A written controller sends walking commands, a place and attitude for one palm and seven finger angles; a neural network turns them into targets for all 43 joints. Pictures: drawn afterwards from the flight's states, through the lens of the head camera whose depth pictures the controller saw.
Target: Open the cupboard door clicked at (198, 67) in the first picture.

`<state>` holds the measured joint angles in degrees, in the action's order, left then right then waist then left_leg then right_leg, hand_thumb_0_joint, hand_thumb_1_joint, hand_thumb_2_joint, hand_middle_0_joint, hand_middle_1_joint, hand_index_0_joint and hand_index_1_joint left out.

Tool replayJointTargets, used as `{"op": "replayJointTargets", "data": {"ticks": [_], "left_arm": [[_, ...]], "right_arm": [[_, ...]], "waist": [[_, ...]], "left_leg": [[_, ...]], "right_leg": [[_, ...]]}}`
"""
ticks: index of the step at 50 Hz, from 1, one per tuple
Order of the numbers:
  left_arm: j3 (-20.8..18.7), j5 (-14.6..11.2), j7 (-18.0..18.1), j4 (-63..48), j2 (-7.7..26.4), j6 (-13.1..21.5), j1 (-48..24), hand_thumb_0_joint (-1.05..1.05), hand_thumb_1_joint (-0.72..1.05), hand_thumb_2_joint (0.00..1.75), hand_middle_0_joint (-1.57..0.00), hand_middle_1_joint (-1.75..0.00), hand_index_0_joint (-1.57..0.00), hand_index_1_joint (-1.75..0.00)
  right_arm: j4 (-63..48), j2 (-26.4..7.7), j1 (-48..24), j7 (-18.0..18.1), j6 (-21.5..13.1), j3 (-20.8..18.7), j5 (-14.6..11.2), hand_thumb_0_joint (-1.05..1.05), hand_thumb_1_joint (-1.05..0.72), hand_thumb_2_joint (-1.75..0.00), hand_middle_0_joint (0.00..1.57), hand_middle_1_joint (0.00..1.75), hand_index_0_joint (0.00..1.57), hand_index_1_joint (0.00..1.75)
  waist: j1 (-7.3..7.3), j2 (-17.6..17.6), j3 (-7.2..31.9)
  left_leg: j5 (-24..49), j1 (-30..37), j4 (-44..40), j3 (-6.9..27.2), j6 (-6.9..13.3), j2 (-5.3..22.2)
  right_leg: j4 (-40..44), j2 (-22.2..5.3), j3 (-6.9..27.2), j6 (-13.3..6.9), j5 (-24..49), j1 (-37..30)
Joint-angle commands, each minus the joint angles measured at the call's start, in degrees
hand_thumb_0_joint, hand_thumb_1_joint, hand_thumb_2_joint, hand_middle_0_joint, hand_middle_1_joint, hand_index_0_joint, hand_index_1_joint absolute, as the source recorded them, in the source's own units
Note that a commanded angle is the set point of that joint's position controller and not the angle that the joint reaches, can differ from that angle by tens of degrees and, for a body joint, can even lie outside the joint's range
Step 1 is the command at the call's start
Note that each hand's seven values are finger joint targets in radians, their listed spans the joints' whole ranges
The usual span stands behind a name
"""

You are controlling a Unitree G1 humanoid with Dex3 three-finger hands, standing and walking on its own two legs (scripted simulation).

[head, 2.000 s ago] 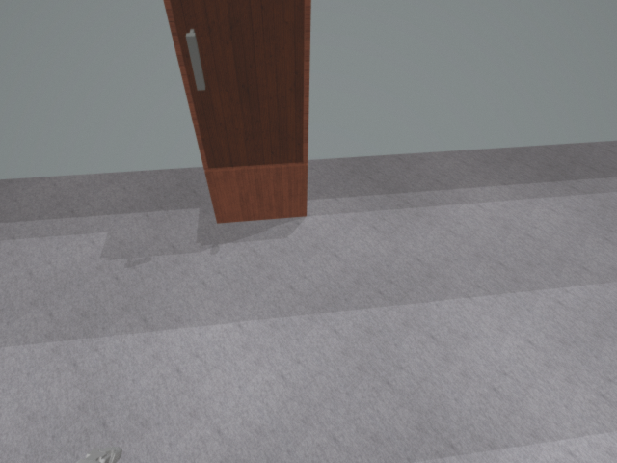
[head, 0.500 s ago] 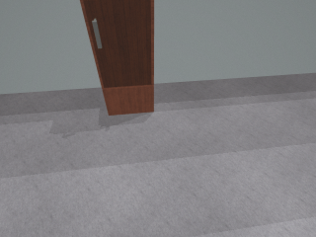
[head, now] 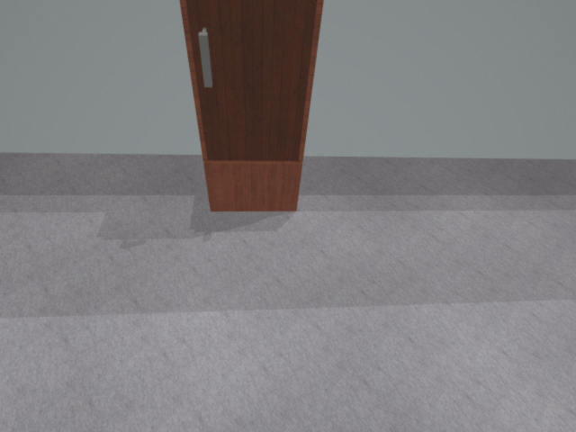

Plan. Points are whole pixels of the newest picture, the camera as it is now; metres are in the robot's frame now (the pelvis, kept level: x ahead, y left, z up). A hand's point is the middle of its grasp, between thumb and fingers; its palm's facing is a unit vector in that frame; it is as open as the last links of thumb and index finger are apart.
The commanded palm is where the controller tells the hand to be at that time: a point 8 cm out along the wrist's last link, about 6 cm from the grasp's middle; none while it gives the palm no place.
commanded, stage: walk to a spot facing it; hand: left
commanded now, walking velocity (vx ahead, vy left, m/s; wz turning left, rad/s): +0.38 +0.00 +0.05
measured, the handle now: (206, 57) +1.11 +0.28 -0.02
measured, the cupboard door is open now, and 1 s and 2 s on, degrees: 0 0 0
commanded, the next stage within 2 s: take the last steps up to it in 0.40 s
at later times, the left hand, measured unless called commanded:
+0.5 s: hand (208, 354) +0.28 +0.14 -0.17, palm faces +0.16 -0.96 -0.21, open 7.1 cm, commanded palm none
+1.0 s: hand (198, 312) +0.36 +0.18 -0.17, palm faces +0.18 -0.97 -0.16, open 7.4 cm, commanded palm none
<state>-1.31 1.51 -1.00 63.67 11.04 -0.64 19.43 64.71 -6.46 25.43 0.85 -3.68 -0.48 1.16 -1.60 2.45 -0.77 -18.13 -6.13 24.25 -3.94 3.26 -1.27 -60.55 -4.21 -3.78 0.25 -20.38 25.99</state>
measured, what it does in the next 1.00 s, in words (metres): walks ahead: right foot, then left foot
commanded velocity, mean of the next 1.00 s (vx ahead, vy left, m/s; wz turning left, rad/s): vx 0.29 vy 0.00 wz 0.07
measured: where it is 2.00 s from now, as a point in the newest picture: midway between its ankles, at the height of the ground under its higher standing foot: (279, 329)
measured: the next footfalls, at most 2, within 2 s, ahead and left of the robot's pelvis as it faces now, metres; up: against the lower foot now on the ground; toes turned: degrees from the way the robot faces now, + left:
right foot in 0.30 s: +0.29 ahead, -0.15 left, +0.00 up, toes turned -6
left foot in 0.70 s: +0.40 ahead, +0.11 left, +0.00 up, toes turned +20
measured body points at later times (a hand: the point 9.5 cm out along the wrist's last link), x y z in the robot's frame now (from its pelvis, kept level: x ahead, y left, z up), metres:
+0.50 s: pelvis +0.21 -0.05 -0.01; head +0.23 -0.05 +0.44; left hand +0.27 +0.19 -0.15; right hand +0.24 -0.29 -0.16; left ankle +0.19 +0.08 -0.66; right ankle +0.25 -0.14 -0.74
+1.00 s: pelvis +0.39 +0.01 +0.00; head +0.40 +0.01 +0.45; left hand +0.35 +0.23 -0.16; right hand +0.44 -0.23 -0.15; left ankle +0.36 +0.10 -0.74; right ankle +0.45 -0.12 -0.69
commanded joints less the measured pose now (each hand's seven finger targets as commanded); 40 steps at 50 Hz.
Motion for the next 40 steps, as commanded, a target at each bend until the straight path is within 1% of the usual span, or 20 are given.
{"op": "replayJointTargets", "data": {"ticks": [1,5,9,11,13,14,15,16,18,19,21,24,27,30,33,34,35,36,37,40], "left_arm": [[-1.39,0.0,-0.18,-6.97,1.9,2.37,-7.47,0.0,0.9,0.9,-0.2,-0.3,-0.2,-0.3],[-1.58,-0.32,-0.48,-9.01,0.77,2.51,-13.66,0.0,0.9,0.9,-0.2,-0.3,-0.2,-0.3],[-1.81,-0.54,-0.5,-10.33,0.31,2.94,-17.52,0.0,0.9,0.9,-0.2,-0.3,-0.2,-0.3],[-2.22,-0.46,-0.35,-9.67,1.2,3.23,-13.59,0.0,0.9,0.9,-0.2,-0.3,-0.2,-0.3],[-3.23,0.02,0.14,-5.79,4.17,4.11,0.36,0.0,0.9,0.9,-0.2,-0.3,-0.2,-0.3],[-4.66,0.62,0.9,-3.57,9.34,5.09,9.14,0.0,0.9,0.9,-0.2,-0.3,-0.2,-0.3],[-5.89,0.08,1.8,-2.51,15.36,5.05,14.67,0.0,0.9,0.9,-0.2,-0.3,-0.2,-0.3],[-5.79,-0.71,1.83,-3.0,14.81,4.65,10.66,0.0,0.9,0.9,-0.2,-0.3,-0.2,-0.3],[-3.75,-0.22,2.14,-4.99,8.05,4.78,0.89,0.0,0.9,0.9,-0.2,-0.3,-0.2,-0.3],[-2.73,0.03,2.25,-5.33,5.1,5.08,-2.04,0.0,0.9,0.9,-0.2,-0.3,-0.2,-0.3],[-2.22,0.38,2.44,-5.65,3.41,5.4,-3.83,0.0,0.9,0.9,-0.2,-0.3,-0.2,-0.3],[-2.64,0.41,2.31,-6.39,3.46,5.4,-4.1,0.0,0.9,0.9,-0.2,-0.3,-0.2,-0.3],[-2.23,0.26,2.15,-5.49,5.04,5.31,-1.96,0.0,0.9,0.9,-0.2,-0.3,-0.2,-0.3],[-2.12,0.31,1.96,-4.29,6.45,4.93,0.9,0.0,0.9,0.9,-0.2,-0.3,-0.2,-0.3],[-2.41,-0.24,1.75,-3.92,7.59,4.12,0.68,0.0,0.9,0.9,-0.2,-0.3,-0.2,-0.3],[-2.09,-0.37,1.5,-4.3,5.93,3.81,1.46,0.0,0.9,0.9,-0.2,-0.3,-0.2,-0.3],[-1.7,-0.85,1.03,-5.76,2.74,3.64,2.14,0.0,0.9,0.9,-0.2,-0.3,-0.2,-0.3],[-1.47,-0.4,1.25,-7.83,3.78,3.72,-1.15,0.0,0.9,0.9,-0.2,-0.3,-0.2,-0.3],[-1.79,-0.5,1.32,-7.43,3.96,3.53,-3.39,0.0,0.9,0.9,-0.2,-0.3,-0.2,-0.3],[-2.13,0.05,0.32,-4.42,3.19,2.75,-0.49,0.0,0.9,0.9,-0.2,-0.3,-0.2,-0.3]], "right_arm": [[0.58,-8.41,6.64,1.39,-1.88,-1.8,-0.65,0.0,-0.9,-0.9,0.2,0.3,0.2,0.3],[2.11,-7.19,8.46,1.57,-1.89,-1.94,-0.32,0.0,-0.9,-0.9,0.2,0.3,0.2,0.3],[3.07,-7.89,8.81,1.5,-1.55,-2.41,0.22,0.0,-0.9,-0.9,0.2,0.3,0.2,0.3],[2.95,-8.93,7.03,1.48,-1.31,-2.75,0.19,0.0,-0.9,-0.9,0.2,0.3,0.2,0.3],[2.37,-9.47,5.62,1.3,-1.09,-2.94,-0.24,0.0,-0.9,-0.9,0.2,0.3,0.2,0.3],[1.29,-7.58,6.6,0.64,-1.17,-2.65,-0.85,0.0,-0.9,-0.9,0.2,0.3,0.2,0.3],[-1.21,-4.63,8.48,0.39,-1.22,-2.27,-1.36,0.0,-0.9,-0.9,0.2,0.3,0.2,0.3],[-1.68,-5.58,3.12,0.25,-0.77,-2.89,-1.36,0.0,-0.9,-0.9,0.2,0.3,0.2,0.3],[-3.84,-4.17,-3.57,-0.52,-0.02,-2.98,-0.22,0.0,-0.9,-0.9,0.2,0.3,0.2,0.3],[-3.43,-3.2,-2.91,-0.76,0.92,-2.9,0.15,0.0,-0.9,-0.9,0.2,0.3,0.2,0.3],[-2.96,-2.43,-0.4,-1.09,2.29,-2.89,0.35,0.0,-0.9,-0.9,0.2,0.3,0.2,0.3],[-5.63,-2.48,-4.29,-1.88,3.34,-3.07,0.31,0.0,-0.9,-0.9,0.2,0.3,0.2,0.3],[-7.75,-2.12,-9.08,-2.58,2.88,-2.46,0.23,0.0,-0.9,-0.9,0.2,0.3,0.2,0.3],[-8.7,-3.23,-12.23,-2.87,1.99,-2.35,0.29,0.0,-0.9,-0.9,0.2,0.3,0.2,0.3],[-7.34,-6.63,-8.03,-2.44,1.27,-2.85,0.56,0.0,-0.9,-0.9,0.2,0.3,0.2,0.3],[-5.91,-10.73,-2.59,-1.87,0.91,-3.77,0.85,0.0,-0.9,-0.9,0.2,0.3,0.2,0.3],[-5.15,-17.83,2.68,-1.23,0.7,-5.42,1.21,0.0,-0.9,-0.9,0.2,0.3,0.2,0.3],[-4.6,-18.6,4.44,-0.53,0.93,-5.23,0.77,0.0,-0.9,-0.9,0.2,0.3,0.2,0.3],[-4.98,-16.72,1.27,0.08,0.67,-4.79,0.41,0.0,-0.9,-0.9,0.2,0.3,0.2,0.3],[-6.93,-10.81,-7.68,0.24,-0.35,-2.97,0.06,0.0,-0.9,-0.9,0.2,0.3,0.2,0.3]], "waist": [[-0.2,-6.95,-5.93],[-1.29,-7.92,-7.71],[-1.87,-9.5,-8.87],[0.68,-9.0,-7.06],[6.75,-5.77,-0.27],[9.77,2.89,6.81],[8.93,12.58,14.59],[9.11,5.39,11.03],[5.32,1.87,-2.01],[2.82,1.3,-3.47],[0.03,2.36,-2.34],[-0.58,4.33,-3.51],[0.66,4.31,-3.72],[2.21,3.86,-2.77],[-0.98,1.28,-1.38],[-3.31,-6.57,1.72],[-4.66,-22.13,4.52],[-5.72,-19.6,3.98],[-4.76,-15.5,2.26],[0.33,-8.05,-1.22]], "left_leg": [[18.8,5.36,-14.16,14.14,7.84,15.28],[20.71,6.17,-14.46,10.57,7.06,14.42],[26.36,3.69,-12.77,8.9,6.38,15.12],[36.68,3.77,-7.24,7.56,5.8,15.06],[40.91,-0.94,10.16,5.05,2.92,11.64],[25.91,-13.75,28.12,2.76,0.63,7.63],[-11.6,-25.54,49.29,1.66,-1.11,-0.4],[-11.64,-26.39,55.58,6.12,0.22,3.57],[-3.66,-29.95,55.93,6.35,-0.15,8.4],[-1.17,-27.26,53.2,6.39,-0.7,9.31],[-0.41,-24.03,47.12,4.88,-2.12,9.77],[2.48,-23.28,36.5,1.62,-3.85,9.93],[5.74,-20.43,23.93,-1.42,-3.97,8.35],[5.54,-16.58,16.62,-3.62,-2.97,6.61],[7.44,-2.94,7.19,-6.36,-2.46,4.45],[7.77,6.7,2.9,-0.39,-0.76,8.53],[8.75,13.24,-4.69,19.16,4.69,22.3],[8.39,13.0,-9.32,26.12,8.62,27.47],[8.09,9.5,-10.09,24.59,8.66,27.34],[7.75,-1.97,-12.15,11.33,5.39,21.71]], "right_leg": [[0.26,-3.05,0.81,1.2,5.89,14.09],[11.41,-2.73,-1.26,1.21,9.14,13.71],[21.02,-0.46,-2.98,-0.66,9.53,4.92],[23.45,1.65,-4.2,-1.96,7.97,-2.02],[28.72,3.39,-4.74,-3.12,11.31,-20.95],[31.52,-8.09,8.29,-6.95,7.96,-36.9],[40.4,-25.87,34.66,-13.14,11.67,-43.92],[44.92,-25.77,33.76,-14.36,-0.52,-35.08],[47.45,-21.82,23.52,-11.3,-4.47,-17.54],[48.24,-19.49,15.88,-9.14,-1.65,-11.68],[48.48,-17.19,6.38,-7.27,6.17,-8.24],[48.7,-15.42,-2.05,-6.34,12.57,-6.99],[46.28,-13.42,-4.98,-6.0,20.13,-9.35],[44.14,-13.47,-3.26,-6.39,19.99,-13.83],[35.73,-10.86,-5.39,-4.91,17.73,-11.12],[24.0,-7.38,-7.46,-2.91,14.46,-6.19],[6.46,0.33,-10.24,0.04,-6.51,4.33],[-4.85,1.36,-3.81,-0.32,-15.67,9.93],[-10.26,-0.88,0.01,-0.73,-11.87,12.55],[-8.18,-4.41,2.28,-0.08,-0.98,7.45]]}}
